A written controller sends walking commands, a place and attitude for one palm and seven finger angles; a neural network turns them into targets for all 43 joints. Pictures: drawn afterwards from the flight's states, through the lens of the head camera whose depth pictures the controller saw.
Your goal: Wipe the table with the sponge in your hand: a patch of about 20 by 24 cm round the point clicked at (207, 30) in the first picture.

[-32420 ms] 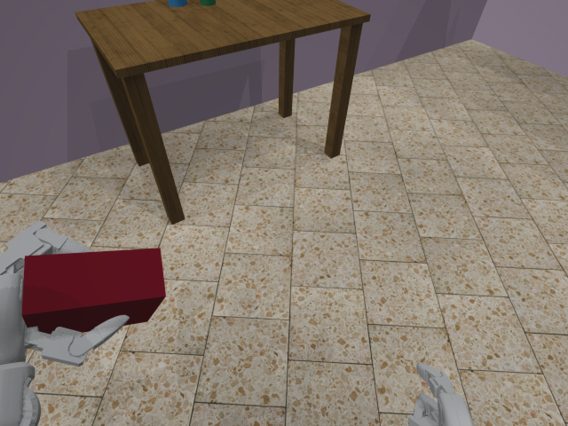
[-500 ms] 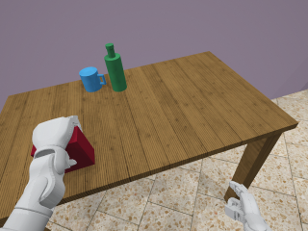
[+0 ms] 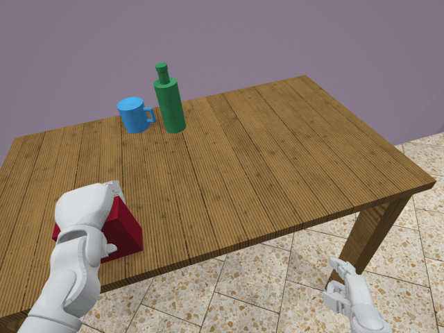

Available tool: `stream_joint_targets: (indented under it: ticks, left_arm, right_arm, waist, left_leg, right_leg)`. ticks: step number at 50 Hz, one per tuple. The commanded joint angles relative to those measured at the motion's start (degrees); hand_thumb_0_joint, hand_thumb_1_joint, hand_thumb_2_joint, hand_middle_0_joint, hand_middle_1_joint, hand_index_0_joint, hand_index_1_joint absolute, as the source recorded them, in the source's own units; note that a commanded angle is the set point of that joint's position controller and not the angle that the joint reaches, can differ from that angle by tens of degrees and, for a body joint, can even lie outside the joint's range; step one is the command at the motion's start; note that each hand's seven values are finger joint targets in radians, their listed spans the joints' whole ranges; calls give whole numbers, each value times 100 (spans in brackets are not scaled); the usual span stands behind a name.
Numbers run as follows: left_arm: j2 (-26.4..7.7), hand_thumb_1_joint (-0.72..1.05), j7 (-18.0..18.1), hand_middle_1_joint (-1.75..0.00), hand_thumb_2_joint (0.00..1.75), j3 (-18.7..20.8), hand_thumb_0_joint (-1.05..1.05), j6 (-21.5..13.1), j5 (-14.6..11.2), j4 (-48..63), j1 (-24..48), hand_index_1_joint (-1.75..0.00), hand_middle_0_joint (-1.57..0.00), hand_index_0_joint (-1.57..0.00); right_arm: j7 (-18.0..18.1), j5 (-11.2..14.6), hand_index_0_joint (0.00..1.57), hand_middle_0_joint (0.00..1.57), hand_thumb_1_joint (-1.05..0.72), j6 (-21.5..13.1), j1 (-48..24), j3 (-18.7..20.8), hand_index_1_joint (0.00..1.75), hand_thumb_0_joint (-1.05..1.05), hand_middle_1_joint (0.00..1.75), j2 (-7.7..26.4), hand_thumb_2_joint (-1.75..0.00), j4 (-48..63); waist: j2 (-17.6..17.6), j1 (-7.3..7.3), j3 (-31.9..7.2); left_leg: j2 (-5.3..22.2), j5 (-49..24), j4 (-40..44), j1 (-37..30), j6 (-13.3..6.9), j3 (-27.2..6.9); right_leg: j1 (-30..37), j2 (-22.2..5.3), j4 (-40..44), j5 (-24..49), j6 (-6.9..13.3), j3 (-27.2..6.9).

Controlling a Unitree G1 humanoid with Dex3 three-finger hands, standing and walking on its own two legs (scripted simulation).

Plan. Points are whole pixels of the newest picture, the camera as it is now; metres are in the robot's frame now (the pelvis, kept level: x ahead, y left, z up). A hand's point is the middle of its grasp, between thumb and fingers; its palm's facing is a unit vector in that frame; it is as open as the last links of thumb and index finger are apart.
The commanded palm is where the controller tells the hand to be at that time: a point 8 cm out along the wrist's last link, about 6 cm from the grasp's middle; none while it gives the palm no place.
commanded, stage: wipe forward along the first lane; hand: left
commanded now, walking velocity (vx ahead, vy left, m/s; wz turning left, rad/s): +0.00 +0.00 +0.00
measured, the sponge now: (107, 238) +0.25 +0.28 +0.04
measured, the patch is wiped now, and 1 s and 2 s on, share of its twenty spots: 0.00 0.10 0.25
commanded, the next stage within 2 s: slide across to the middle lane in 1.72 s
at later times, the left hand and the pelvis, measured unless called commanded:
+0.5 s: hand (106, 213) +0.29 +0.28 +0.07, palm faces -0.05 -0.05 -1.00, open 9.6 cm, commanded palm +0.27 +0.28 +0.13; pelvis +0.00 -0.01 +0.00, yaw +0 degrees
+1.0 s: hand (109, 194) +0.34 +0.30 +0.06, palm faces -0.09 -0.02 -1.00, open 9.6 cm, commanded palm +0.33 +0.31 +0.11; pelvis +0.00 -0.01 -0.01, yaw +1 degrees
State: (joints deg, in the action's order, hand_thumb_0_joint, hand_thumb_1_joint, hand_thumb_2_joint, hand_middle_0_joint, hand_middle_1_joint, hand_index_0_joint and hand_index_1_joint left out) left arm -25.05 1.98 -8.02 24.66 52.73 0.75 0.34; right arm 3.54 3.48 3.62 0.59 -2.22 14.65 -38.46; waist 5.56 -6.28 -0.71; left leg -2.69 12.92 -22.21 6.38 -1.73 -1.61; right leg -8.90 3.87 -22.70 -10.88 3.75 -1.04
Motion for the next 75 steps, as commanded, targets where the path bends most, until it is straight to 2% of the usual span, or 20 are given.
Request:
stream_joint_targets:
  ticks: [1,4,8,9,17,24,25,29,30,38,39,44,45,50,54,57,59,62,64,75]
  left_arm:
    - [-1039,10,182,-160,130,725,0,81,166,1197,989,-160,-120,-120]
    - [-1249,10,173,-160,130,945,0,201,168,1121,785,-160,-120,-120]
    - [-1240,10,194,-160,130,763,0,168,287,926,1612,-160,-120,-120]
    - [-1633,10,248,-160,130,1056,0,131,328,972,1836,-160,-120,-120]
    - [-1055,10,198,-160,130,523,0,-109,204,14,2323,-160,-120,-120]
    - [-1535,10,221,-160,130,990,0,-477,236,-435,2522,-160,-120,-120]
    - [-1232,10,223,-160,130,784,0,-513,179,-526,2444,-160,-120,-120]
    - [-1727,10,311,-160,130,1214,0,-566,224,-873,2470,-160,-120,-120]
    - [-1380,10,312,-160,130,902,0,-576,207,-834,2628,-160,-120,-120]
    - [-1400,10,257,-160,130,658,0,-609,332,-1974,3521,-160,-120,-120]
    - [-1747,10,268,-160,130,955,0,-642,339,-2120,3542,-160,-120,-120]
    - [-1930,10,257,-160,130,1169,0,-880,412,-2495,3402,-160,-120,-120]
    - [-1722,10,254,-160,130,964,0,-918,420,-2534,3436,-160,-120,-120]
    - [-1900,10,297,-160,130,1014,0,-1045,449,-3127,3840,-160,-120,-120]
    - [-2453,10,372,-160,130,1445,0,-1234,493,-3422,4012,-160,-120,-120]
    - [-2143,10,383,-160,130,1075,0,-1329,515,-3604,4348,-160,-120,-120]
    - [-2494,10,408,-160,130,1329,0,-1372,590,-3789,4460,-160,-120,-120]
    - [-2268,10,440,-160,130,1022,0,-1469,621,-3998,4907,-160,-120,-120]
    - [-2693,10,482,-160,130,1378,0,-1545,639,-4208,4971,-160,-120,-120]
    - [-2660,10,608,-160,130,1212,0,-1792,668,-4843,5487,-160,-120,-120]
  right_arm:
    - [-74,-30,20,20,-90,-268,-1221,204,30,0,30,611,-90,1019]
    - [-101,-38,20,20,-90,-189,-1299,192,30,0,30,671,-90,1047]
    - [-15,-16,20,20,-90,-142,-1212,177,30,0,30,662,-90,998]
    - [26,-20,20,20,-90,-168,-1224,168,30,0,30,695,-90,979]
    - [132,49,20,20,-90,-254,-972,209,30,0,30,678,-90,845]
    - [162,23,20,20,-90,-289,-693,265,30,0,30,754,-90,788]
    - [164,32,20,20,-90,-303,-628,289,30,0,30,711,-90,823]
    - [150,35,20,20,-90,-253,-581,311,30,0,30,821,-90,726]
    - [150,52,20,20,-90,-256,-521,319,30,0,30,772,-90,770]
    - [205,105,20,20,-90,-223,-198,333,30,0,30,835,-90,567]
    - [206,112,20,20,-90,-222,-174,333,30,0,30,888,-90,535]
    - [179,87,20,20,-90,-156,-5,374,30,0,30,921,-90,562]
    - [169,94,20,20,-90,-141,69,375,30,0,30,889,-90,579]
    - [167,116,20,20,-90,-105,245,370,30,0,30,944,-90,546]
    - [187,104,20,20,-90,-86,366,400,30,0,30,1007,-90,489]
    - [176,139,20,20,-90,-89,479,401,30,0,30,971,-90,492]
    - [174,137,20,20,-90,-68,523,418,30,0,30,1016,-90,458]
    - [169,153,20,20,-90,-79,687,421,30,0,30,986,-90,435]
    - [177,139,20,20,-90,-63,758,436,30,0,30,1041,-90,370]
    - [117,158,20,20,-90,-8,1165,474,30,0,30,1071,-90,270]
  waist:
    - [-468,-38,-1292]
    - [-539,-86,-1000]
    - [-470,66,-910]
    - [-417,46,-960]
    - [-322,202,-1082]
    - [-540,173,-1382]
    - [-585,212,-1398]
    - [-616,147,-1327]
    - [-547,225,-1396]
    - [-773,451,-1065]
    - [-743,403,-1130]
    - [-719,331,-1562]
    - [-639,387,-1593]
    - [-838,525,-1162]
    - [-824,458,-1350]
    - [-718,591,-1310]
    - [-616,531,-1446]
    - [-585,702,-1414]
    - [-650,638,-1526]
    - [-584,783,-1832]
  left_leg:
    - [32,-1457,213,132,-60,-207]
    - [42,-1249,258,228,-69,-244]
    - [22,-979,250,273,-100,-184]
    - [21,-846,263,221,-113,-216]
    - [-19,-739,206,275,-110,-161]
    - [-32,-948,84,382,-132,-171]
    - [-30,-975,41,441,-154,-121]
    - [-50,-953,32,613,-133,-131]
    - [-49,-992,0,610,-146,-87]
    - [-41,-457,-43,841,-162,-56]
    - [-42,-423,-56,872,-168,-71]
    - [-74,-722,-207,1057,-166,-33]
    - [-68,-741,-239,1107,-171,6]
    - [-43,-305,-250,1409,-190,13]
    - [-53,-267,-301,1553,-181,18]
    - [-28,-170,-310,1567,-187,42]
    - [-36,-139,-313,1602,-183,16]
    - [-5,-33,-357,1624,-199,41]
    - [-5,-18,-367,1724,-198,9]
    - [49,-299,-448,1774,-201,-5]
  right_leg:
    - [778,-238,179,1193,105,-455]
    - [647,-194,219,957,123,-589]
    - [483,-226,287,635,80,-470]
    - [441,-175,319,405,120,-629]
    - [366,-229,338,402,74,-393]
    - [492,-207,215,875,79,-510]
    - [548,-251,185,986,37,-379]
    - [514,-241,149,1100,57,-528]
    - [533,-272,114,1164,27,-376]
    - [-3,-274,223,459,-32,-315]
    - [17,-253,226,409,-1,-438]
    - [339,-291,35,1122,5,-484]
    - [367,-317,-2,1168,-19,-368]
    - [-44,-303,89,558,-67,-361]
    - [29,-319,53,561,-62,-487]
    - [-143,-336,64,415,-86,-378]
    - [-162,-315,66,262,-57,-425]
    - [-324,-339,76,158,-90,-341]
    - [-262,-324,74,133,-70,-405]
    - [-317,-307,-60,584,-80,-249]
